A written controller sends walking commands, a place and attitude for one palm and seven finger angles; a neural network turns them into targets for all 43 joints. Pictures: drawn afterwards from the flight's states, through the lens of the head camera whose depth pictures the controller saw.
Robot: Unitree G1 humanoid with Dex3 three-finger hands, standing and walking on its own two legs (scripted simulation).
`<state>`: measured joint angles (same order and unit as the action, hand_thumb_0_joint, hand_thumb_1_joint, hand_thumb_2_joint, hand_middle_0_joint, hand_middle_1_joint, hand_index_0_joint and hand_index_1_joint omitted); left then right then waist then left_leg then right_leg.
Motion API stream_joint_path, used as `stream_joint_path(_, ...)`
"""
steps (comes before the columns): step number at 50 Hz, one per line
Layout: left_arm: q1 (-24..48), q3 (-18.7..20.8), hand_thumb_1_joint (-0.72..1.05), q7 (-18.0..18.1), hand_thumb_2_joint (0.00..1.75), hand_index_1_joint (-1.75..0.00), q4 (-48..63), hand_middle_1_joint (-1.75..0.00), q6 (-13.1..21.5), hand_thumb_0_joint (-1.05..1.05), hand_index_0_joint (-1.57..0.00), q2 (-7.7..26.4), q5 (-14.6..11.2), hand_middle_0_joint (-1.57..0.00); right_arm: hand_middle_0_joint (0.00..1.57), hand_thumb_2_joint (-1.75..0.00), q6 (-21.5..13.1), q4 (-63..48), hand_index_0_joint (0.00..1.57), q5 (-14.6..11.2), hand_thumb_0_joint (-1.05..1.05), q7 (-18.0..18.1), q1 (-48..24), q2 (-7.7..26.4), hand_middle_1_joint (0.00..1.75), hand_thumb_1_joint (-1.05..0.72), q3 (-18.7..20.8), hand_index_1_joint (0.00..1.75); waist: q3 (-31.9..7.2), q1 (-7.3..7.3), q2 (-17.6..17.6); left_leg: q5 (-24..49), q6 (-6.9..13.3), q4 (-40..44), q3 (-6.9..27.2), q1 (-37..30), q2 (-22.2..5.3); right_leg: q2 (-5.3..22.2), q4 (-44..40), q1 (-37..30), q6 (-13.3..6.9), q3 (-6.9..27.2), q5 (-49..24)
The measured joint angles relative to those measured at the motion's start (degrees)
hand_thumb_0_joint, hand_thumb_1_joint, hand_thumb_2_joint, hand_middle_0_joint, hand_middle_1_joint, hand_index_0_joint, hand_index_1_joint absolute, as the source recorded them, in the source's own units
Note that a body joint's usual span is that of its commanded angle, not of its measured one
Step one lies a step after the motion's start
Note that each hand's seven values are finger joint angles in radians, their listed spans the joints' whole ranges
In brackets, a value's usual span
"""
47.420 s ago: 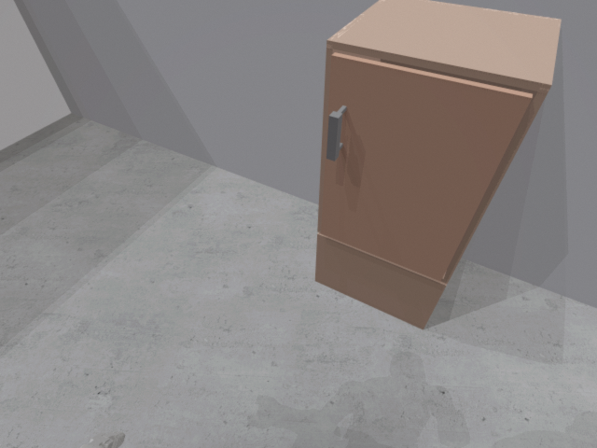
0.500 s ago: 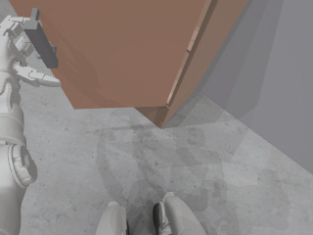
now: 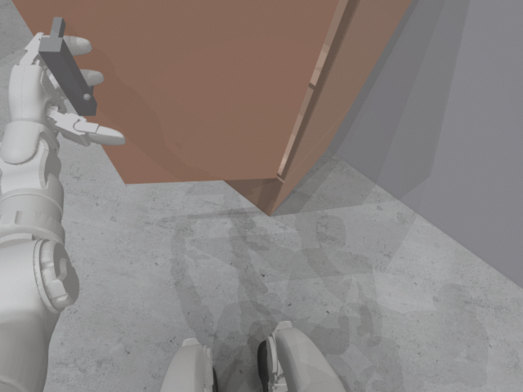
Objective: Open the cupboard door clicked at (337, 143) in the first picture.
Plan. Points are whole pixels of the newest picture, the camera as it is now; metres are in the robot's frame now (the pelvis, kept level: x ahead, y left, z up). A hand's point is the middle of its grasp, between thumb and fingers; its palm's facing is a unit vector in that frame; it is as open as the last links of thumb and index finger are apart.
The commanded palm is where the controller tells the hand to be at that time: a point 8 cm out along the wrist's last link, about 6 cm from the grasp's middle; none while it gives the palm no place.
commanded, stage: slide the fingers in behind the handle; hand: left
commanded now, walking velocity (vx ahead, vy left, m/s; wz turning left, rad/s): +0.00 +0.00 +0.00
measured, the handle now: (73, 69) +0.57 +0.22 +0.07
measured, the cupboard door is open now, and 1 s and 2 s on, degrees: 45 45 81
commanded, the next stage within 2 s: close the thumb around the handle in 0.26 s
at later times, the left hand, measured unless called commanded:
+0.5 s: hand (88, 95) +0.53 +0.19 +0.07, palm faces +0.00 -1.00 -0.03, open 13.5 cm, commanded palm +0.51 +0.23 +0.07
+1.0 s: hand (88, 95) +0.53 +0.19 +0.07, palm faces +0.00 -1.00 -0.03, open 5.8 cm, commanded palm +0.51 +0.23 +0.07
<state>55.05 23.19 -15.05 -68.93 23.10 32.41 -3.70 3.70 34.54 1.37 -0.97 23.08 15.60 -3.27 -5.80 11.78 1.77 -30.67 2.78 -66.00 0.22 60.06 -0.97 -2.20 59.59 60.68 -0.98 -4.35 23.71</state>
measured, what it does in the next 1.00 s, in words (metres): stands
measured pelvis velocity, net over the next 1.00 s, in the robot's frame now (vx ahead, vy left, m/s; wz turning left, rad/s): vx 0.01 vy -0.01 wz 0.01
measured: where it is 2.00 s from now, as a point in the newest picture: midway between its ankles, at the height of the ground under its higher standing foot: outside the picture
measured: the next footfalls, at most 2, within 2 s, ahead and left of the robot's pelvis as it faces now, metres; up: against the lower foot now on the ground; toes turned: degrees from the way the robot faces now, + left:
none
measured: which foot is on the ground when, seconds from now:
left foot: down 0.00-1.00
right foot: down 0.00-1.00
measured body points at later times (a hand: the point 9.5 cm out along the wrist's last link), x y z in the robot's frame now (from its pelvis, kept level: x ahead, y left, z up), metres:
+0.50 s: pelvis +0.00 +0.00 +0.00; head +0.15 +0.02 +0.42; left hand +0.52 +0.25 +0.07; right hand -0.01 -0.27 -0.10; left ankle +0.00 +0.08 -0.65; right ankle +0.04 -0.12 -0.65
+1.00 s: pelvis +0.01 -0.01 +0.00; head +0.16 +0.02 +0.43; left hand +0.52 +0.25 +0.07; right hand +0.00 -0.27 -0.10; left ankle +0.00 +0.08 -0.65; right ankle +0.04 -0.12 -0.65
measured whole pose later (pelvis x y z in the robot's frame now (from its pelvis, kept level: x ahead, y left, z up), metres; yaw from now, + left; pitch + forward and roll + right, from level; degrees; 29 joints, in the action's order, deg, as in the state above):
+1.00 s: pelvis +0.01 -0.01 +0.00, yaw +0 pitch +24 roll -4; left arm 54.4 22.2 -15.2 -68.5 23.1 32.0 -4.8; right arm 3.8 34.8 1.1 -0.8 22.9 15.7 -3.0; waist -5.9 11.2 1.8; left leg -30.7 2.3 -65.0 0.5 58.8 -1.0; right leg -2.3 59.0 59.6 -1.4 -4.5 24.0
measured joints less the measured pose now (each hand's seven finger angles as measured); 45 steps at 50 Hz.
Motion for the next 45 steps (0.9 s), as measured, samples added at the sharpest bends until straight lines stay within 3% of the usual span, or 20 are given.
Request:
stream_joint_path(24, 0.7, -0.7, -0.45, -0.2, 0.32, -1.21, -0.7, -1.2, -0.3, -0.01, -0.3, 0.1, -0.4, -0.31, 0.2, -0.89, 0.0, -0.1, 0.2, -0.2, 0.0, 0.3, 0.0, 0.4, 0.3, -0.9, 0.0, 0.3, 0.1, -0.2, 0.2, 0.2, -0.2, 0.3, 0.2, -0.2, 0.1, 0.1, -0.1, -0.2, -0.2, -0.2, 0.0)
stream_joint_path(32, 0.7, -1.3, -0.16, 0.6, 0.45, -1.23, -0.2, -1.24, 0.0, -0.01, -0.32, -0.4, -0.8, -0.33, 0.2, -0.89, -0.1, 0.3, 0.2, 0.0, 0.0, 0.1, -0.1, 0.3, 0.29, -0.9, 0.3, 0.3, 0.1, -0.54, 0.2, 0.1, -0.4, 0.2, 0.4, 0.0, 0.2, 0.2, 0.2, 0.0, -0.3, -0.3, 0.2)
stream_joint_path(45, -0.4, -1.2, 0.53, 0.3, 0.74, -1.31, 0.2, -1.31, -0.2, 0.01, -0.35, -0.5, -1.0, -0.38, 0.2, -0.89, 0.1, 0.3, 0.2, -0.1, 0.0, 0.1, -0.1, 0.1, 0.3, -0.9, 0.4, 0.3, -0.1, -0.59, 0.2, 0.0, -0.5, 0.8, 0.4, -0.9, 0.0, -0.1, -0.4, -0.9, -0.4, -0.3, 0.3)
